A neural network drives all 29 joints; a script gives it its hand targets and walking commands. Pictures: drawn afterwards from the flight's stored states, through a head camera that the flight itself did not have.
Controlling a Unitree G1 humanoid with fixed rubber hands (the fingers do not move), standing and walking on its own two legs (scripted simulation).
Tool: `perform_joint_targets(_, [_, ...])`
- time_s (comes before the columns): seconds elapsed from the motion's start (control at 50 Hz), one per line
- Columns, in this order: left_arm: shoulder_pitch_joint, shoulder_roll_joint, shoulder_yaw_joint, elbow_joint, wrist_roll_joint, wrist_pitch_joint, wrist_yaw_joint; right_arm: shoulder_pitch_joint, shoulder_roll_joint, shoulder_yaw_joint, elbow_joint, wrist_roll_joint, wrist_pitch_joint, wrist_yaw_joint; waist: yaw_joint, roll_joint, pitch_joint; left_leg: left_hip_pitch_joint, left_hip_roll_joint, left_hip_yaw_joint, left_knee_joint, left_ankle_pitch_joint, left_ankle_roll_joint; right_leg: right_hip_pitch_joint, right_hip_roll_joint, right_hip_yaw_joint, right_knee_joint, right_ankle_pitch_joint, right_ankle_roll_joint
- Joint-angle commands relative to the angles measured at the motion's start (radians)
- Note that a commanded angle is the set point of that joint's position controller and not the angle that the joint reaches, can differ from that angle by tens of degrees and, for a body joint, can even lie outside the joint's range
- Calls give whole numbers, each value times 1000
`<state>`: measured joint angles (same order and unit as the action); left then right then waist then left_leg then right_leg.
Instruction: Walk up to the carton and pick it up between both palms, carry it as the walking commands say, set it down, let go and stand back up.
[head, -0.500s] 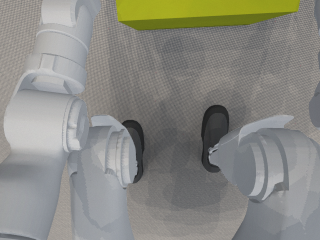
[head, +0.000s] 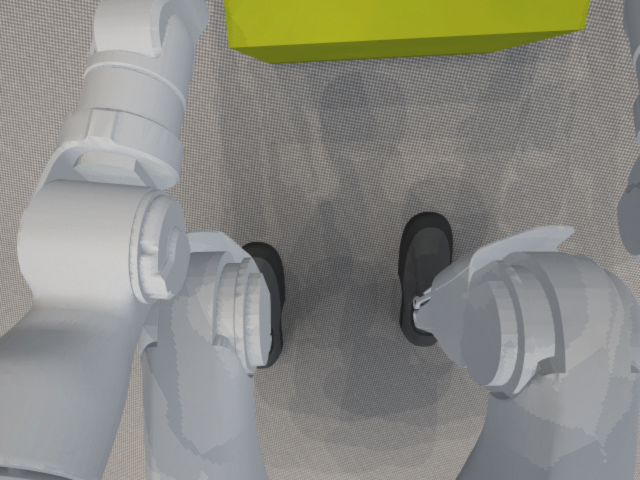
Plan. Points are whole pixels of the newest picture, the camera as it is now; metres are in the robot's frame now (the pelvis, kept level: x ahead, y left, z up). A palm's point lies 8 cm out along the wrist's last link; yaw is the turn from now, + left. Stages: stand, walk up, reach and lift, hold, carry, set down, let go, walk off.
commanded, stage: reach and lift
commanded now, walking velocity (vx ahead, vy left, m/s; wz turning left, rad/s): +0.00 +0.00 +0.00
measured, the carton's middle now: out of the picture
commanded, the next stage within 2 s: none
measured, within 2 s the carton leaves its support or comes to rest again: leaves its support in 0.54 s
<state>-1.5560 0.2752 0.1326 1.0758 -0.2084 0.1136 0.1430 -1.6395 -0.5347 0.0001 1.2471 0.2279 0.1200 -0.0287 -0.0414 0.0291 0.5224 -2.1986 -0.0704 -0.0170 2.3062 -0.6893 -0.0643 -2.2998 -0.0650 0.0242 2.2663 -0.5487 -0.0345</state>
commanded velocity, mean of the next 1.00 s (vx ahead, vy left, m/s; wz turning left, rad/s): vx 0.00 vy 0.00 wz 0.00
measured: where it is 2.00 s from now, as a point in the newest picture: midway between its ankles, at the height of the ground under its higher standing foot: (340, 311)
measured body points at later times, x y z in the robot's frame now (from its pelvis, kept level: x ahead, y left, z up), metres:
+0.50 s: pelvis +0.00 +0.00 +0.00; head +0.38 -0.04 +0.22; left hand +0.58 +0.11 -0.19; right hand +0.56 -0.25 -0.19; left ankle +0.09 +0.13 -0.31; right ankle +0.12 -0.12 -0.31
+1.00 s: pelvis -0.01 +0.00 +0.03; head +0.37 -0.06 +0.25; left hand +0.58 +0.09 -0.12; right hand +0.57 -0.27 -0.12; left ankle +0.09 +0.13 -0.31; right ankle +0.12 -0.12 -0.31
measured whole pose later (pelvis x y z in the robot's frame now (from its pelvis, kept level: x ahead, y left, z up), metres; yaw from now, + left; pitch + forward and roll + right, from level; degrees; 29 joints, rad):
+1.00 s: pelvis -0.01 +0.00 +0.03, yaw -1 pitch +31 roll +4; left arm -1.52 0.23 0.29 0.82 -0.10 0.32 0.19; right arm -1.64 -0.52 -0.06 1.01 0.13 0.33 -0.06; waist -0.04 0.03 0.52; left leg -2.08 -0.07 -0.01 2.20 -0.67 -0.08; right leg -2.21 0.01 0.05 2.17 -0.51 -0.01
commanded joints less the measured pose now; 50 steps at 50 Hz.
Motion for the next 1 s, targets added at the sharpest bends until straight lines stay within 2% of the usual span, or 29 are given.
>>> perform_joint_targets(0.0, [-524,-756,-209,-227,-4,31,-247,-457,830,139,-267,20,16,287,-16,-16,-1138,361,-54,115,-184,400,59,739,88,-17,-114,469,-2])
perform_joint_targets(0.08, [-514,-813,-209,-246,-12,50,-264,-430,860,122,-290,16,35,318,-37,-13,-1125,362,-50,112,-184,398,58,733,88,-22,-118,460,-13])
perform_joint_targets(0.12, [-495,-827,-200,-248,-12,51,-267,-414,867,126,-293,11,48,326,-39,-29,-1122,356,-51,106,-180,400,61,731,89,-21,-114,464,-15])
perform_joint_targets(0.14, [-494,-833,-200,-260,-13,52,-267,-402,886,125,-283,14,53,333,-24,-24,-1123,351,-55,111,-185,402,60,744,90,-13,-114,470,-21])
perform_joint_targets(0.16, [-498,-840,-211,-258,-27,52,-269,-410,877,132,-308,19,52,334,-44,-37,-1120,337,-53,112,-180,389,61,747,91,-21,-112,464,-15])
perform_joint_targets(0.18, [-493,-841,-209,-259,-25,56,-266,-404,886,128,-306,18,55,336,-32,-31,-1127,341,-53,110,-179,393,63,745,90,-17,-112,474,-21])
perform_joint_targets(0.2, [-485,-849,-205,-248,-24,57,-266,-395,900,126,-307,6,60,339,-53,-56,-1141,333,-54,106,-178,409,65,751,96,-21,-113,498,-20])
perform_joint_targets(0.28, [-502,-867,-228,-284,-53,57,-261,-423,860,138,-355,16,63,337,-61,-32,-1187,383,-54,105,-176,420,58,768,88,-26,-108,503,-19])
perform_joint_targets(0.3, [-516,-866,-229,-288,-50,55,-255,-439,866,135,-350,21,66,333,-49,-17,-1195,396,-55,104,-175,421,60,764,89,-21,-111,497,-20])
perform_joint_targets(0.32, [-537,-868,-242,-320,-67,53,-251,-432,869,134,-356,21,66,332,-70,-33,-1252,410,-57,101,-177,443,60,797,91,-30,-103,530,-20])
perform_joint_targets(0.34, [-555,-870,-246,-339,-64,54,-247,-445,872,144,-374,29,67,330,-52,-18,-1291,413,-61,110,-175,449,53,837,91,-21,-112,554,-22])
perform_joint_targets(0.36, [-583,-859,-254,-370,-80,53,-242,-452,881,146,-394,32,71,322,-69,-52,-1358,433,-54,93,-178,457,59,866,92,-33,-103,578,-19])
perform_joint_targets(0.4, [-612,-862,-279,-444,-104,51,-231,-498,874,176,-484,56,69,313,-62,-39,-1510,498,-66,111,-171,511,50,946,97,-30,-107,648,-19])
perform_joint_targets(0.44, [-661,-859,-281,-462,-109,54,-221,-520,868,179,-490,63,74,300,-57,-24,-1588,510,-61,113,-178,505,45,993,92,-28,-111,654,-20])
perform_joint_targets(0.46, [-659,-871,-277,-468,-119,57,-218,-564,851,188,-545,71,73,295,-72,-36,-1655,529,-63,114,-177,517,50,1014,94,-35,-115,667,-17])
perform_joint_targets(0.48, [-702,-863,-290,-523,-130,58,-213,-579,857,200,-576,83,71,285,-57,-34,-1716,544,-64,110,-186,529,45,1070,94,-24,-119,694,-22])
perform_joint_targets(0.54, [-744,-862,-306,-574,-138,63,-203,-601,863,207,-623,89,76,263,-74,-37,-1839,563,-61,121,-188,529,42,1128,94,-35,-124,728,-17])
perform_joint_targets(0.56, [-729,-865,-288,-506,-127,73,-205,-583,851,174,-555,59,84,260,-92,-42,-1764,526,-61,120,-203,478,43,1087,94,-38,-143,667,-20])
perform_joint_targets(0.6, [-739,-872,-295,-541,-127,80,-204,-605,859,192,-597,67,86,261,-86,-40,-1797,574,-65,120,-216,478,46,1076,97,-48,-153,642,-19])
perform_joint_targets(0.62, [-772,-863,-288,-530,-122,83,-204,-603,849,174,-544,53,96,264,-99,-38,-1757,567,-58,117,-225,436,48,1024,94,-57,-159,586,-16])
perform_joint_targets(0.74, [-825,-804,-215,-485,-58,108,-204,-586,915,136,-425,18,132,288,-29,-74,-1657,544,-61,124,-280,305,58,946,99,-63,-215,398,-14])
perform_joint_targets(0.76, [-856,-790,-208,-487,-58,110,-207,-575,917,118,-372,3,143,290,-41,-85,-1627,515,-57,120,-285,259,62,915,97,-71,-212,356,-15])
perform_joint_targets(0.78, [-820,-798,-183,-472,-33,118,-210,-602,938,140,-444,16,142,297,3,-86,-1664,525,-63,135,-279,281,65,948,107,-56,-224,371,-12])
perform_joint_targets(0.8, [-861,-787,-170,-466,-32,122,-211,-623,928,118,-415,11,148,297,-7,-87,-1651,518,-54,133,-291,249,67,934,101,-66,-226,347,-9])
perform_joint_targets(0.82, [-853,-812,-198,-532,-38,126,-211,-619,949,158,-479,31,149,298,13,-76,-1764,588,-61,144,-288,322,59,1012,107,-62,-226,414,-6])
perform_joint_targets(0.86, [-845,-814,-166,-492,-16,136,-212,-649,950,140,-469,28,155,297,26,-92,-1782,550,-56,141,-293,306,65,1025,107,-63,-220,428,1])
perform_joint_targets(0.88, [-834,-819,-177,-544,-8,141,-215,-625,997,153,-474,34,164,299,46,-83,-1839,568,-66,150,-302,342,61,1083,113,-51,-228,472,1])
perform_joint_targets(0.9, [-813,-848,-181,-503,-7,150,-222,-633,980,159,-492,33,165,298,35,-79,-1844,547,-61,149,-305,345,58,1100,114,-51,-230,485,1])
perform_joint_targets(0.98, [-838,-885,-232,-636,-37,159,-233,-603,1059,220,-592,47,178,283,31,-128,-2085,557,-67,152,-319,426,48,1310,126,-49,-219,663,16])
